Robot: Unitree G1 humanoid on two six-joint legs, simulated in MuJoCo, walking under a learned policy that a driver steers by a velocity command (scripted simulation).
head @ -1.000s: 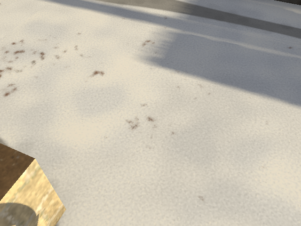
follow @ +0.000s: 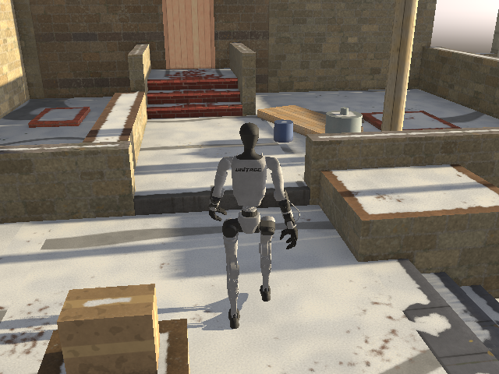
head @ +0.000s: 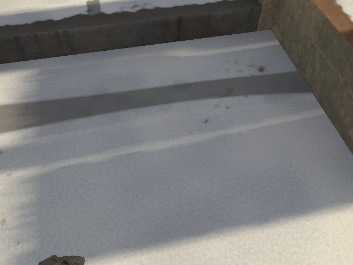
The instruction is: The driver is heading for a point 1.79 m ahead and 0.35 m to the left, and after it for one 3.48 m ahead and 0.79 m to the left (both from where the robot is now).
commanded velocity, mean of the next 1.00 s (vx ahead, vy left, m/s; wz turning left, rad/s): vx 0.10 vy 0.00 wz -0.03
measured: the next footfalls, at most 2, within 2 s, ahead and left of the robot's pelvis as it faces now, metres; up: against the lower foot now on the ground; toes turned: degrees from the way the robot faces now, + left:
right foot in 0.12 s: +0.30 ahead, -0.09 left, +0.00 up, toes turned +2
left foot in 0.46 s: +0.26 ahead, +0.15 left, +0.00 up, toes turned -1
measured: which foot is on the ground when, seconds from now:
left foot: down 0.00-0.14, up 0.16-0.44, down 0.46-1.00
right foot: up 0.00-0.10, down 0.12-1.00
